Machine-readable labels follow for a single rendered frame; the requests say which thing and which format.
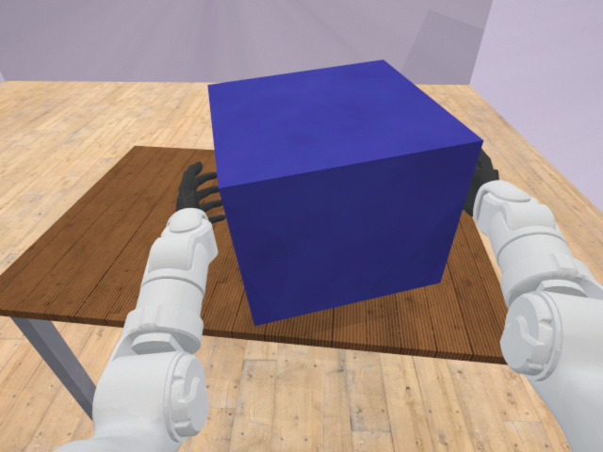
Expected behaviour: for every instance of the right robot forearm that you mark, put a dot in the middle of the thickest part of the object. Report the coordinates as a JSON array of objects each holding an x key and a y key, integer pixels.
[{"x": 529, "y": 246}]

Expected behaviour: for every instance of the robot left upper arm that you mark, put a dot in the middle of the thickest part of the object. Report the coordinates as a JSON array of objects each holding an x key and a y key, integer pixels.
[{"x": 147, "y": 403}]

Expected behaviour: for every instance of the robot left hand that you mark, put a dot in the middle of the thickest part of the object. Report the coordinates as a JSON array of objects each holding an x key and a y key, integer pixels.
[{"x": 188, "y": 196}]

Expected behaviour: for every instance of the robot right hand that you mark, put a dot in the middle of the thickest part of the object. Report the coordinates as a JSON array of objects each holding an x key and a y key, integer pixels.
[{"x": 483, "y": 174}]

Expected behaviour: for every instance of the carton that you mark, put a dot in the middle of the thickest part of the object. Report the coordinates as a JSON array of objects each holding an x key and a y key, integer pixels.
[{"x": 339, "y": 185}]

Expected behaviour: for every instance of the left robot forearm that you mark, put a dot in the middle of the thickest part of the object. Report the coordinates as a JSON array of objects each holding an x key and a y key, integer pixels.
[{"x": 167, "y": 315}]

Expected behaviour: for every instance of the robot right upper arm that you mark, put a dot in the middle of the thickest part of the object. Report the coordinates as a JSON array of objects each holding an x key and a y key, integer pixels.
[{"x": 556, "y": 342}]

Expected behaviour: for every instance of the table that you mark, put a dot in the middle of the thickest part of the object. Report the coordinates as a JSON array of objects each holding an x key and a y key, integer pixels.
[{"x": 87, "y": 268}]

